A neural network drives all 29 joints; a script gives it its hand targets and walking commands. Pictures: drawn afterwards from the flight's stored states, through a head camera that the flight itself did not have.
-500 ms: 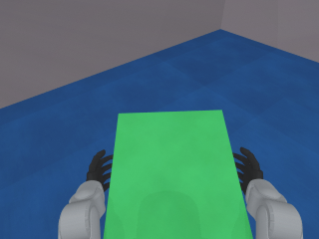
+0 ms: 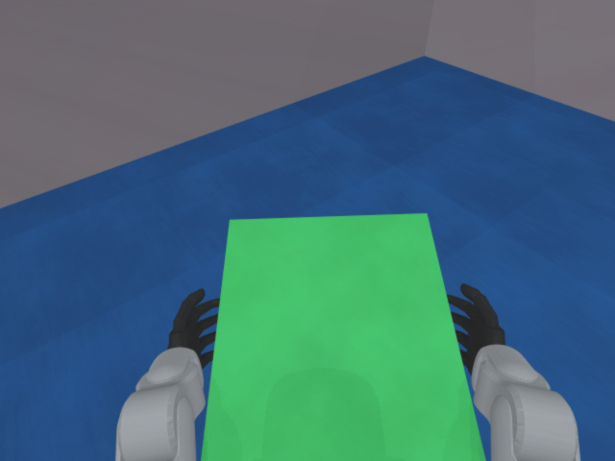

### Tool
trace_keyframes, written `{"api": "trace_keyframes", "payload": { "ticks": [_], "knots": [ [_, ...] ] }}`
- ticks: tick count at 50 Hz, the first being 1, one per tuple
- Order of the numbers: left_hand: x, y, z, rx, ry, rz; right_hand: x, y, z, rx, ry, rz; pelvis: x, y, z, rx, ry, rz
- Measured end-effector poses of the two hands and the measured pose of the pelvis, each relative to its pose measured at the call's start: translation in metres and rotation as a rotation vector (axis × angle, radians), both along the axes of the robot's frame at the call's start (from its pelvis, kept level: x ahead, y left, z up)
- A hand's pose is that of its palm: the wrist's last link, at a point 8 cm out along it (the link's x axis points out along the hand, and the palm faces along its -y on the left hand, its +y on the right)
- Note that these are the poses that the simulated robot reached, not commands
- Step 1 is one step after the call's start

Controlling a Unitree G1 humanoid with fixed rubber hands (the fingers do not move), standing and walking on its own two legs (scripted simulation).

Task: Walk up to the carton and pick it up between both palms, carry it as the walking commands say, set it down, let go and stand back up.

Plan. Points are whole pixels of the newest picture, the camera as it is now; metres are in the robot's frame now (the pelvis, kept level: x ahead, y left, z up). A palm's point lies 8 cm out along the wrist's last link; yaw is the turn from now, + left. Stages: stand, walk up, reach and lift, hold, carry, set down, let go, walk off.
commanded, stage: carry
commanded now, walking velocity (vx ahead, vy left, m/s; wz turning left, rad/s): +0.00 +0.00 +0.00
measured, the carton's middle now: (331, 352) +0.28 +0.00 +0.01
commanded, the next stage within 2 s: none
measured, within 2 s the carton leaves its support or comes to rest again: neither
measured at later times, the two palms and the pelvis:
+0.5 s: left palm (126, 406) +0.18 +0.22 +0.08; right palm (458, 402) +0.19 -0.13 +0.08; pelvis -0.04 +0.05 -0.01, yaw +1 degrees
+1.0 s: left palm out of the picture +0.04 +0.26 +0.11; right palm out of the picture +0.04 -0.08 +0.10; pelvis -0.19 +0.10 +0.01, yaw -1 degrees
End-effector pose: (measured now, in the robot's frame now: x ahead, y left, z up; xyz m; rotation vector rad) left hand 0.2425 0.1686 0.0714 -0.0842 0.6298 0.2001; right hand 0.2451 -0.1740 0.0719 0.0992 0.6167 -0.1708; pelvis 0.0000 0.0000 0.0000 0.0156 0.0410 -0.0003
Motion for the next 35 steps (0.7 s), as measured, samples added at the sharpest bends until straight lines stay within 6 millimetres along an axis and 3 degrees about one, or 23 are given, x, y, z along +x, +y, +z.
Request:
{"api": "trace_keyframes", "payload": {
  "ticks": [8, 13, 17, 27, 35],
  "knots": [
    [0.001, 0.0, -0.001, 0.0, -0.003, -0.001, 0.001, 0.0, 0.0, -0.003, -0.003, 0.001, 0.0, 0.0, 0.0, 0.0, 0.001, 0.0],
    [-0.013, 0.003, 0.022, -0.023, -0.072, 0.014, -0.014, 0.003, 0.022, 0.041, -0.073, -0.026, -0.002, 0.003, -0.002, 0.0, 0.013, 0.009],
    [-0.029, 0.011, 0.02, -0.017, -0.036, 0.02, -0.028, 0.011, 0.017, 0.059, -0.035, -0.032, -0.01, 0.011, -0.005, -0.004, 0.007, 0.013],
    [-0.07, 0.059, 0.006, -0.04, 0.011, 0.026, -0.069, 0.06, 0.01, 0.028, 0.011, -0.024, -0.05, 0.057, -0.01, 0.005, 0.0, 0.022],
    [-0.115, 0.087, 0.012, -0.038, 0.002, 0.045, -0.108, 0.087, 0.015, 0.03, 0.003, -0.003, -0.094, 0.08, -0.008, -0.015, 0.007, 0.023]
  ]
}}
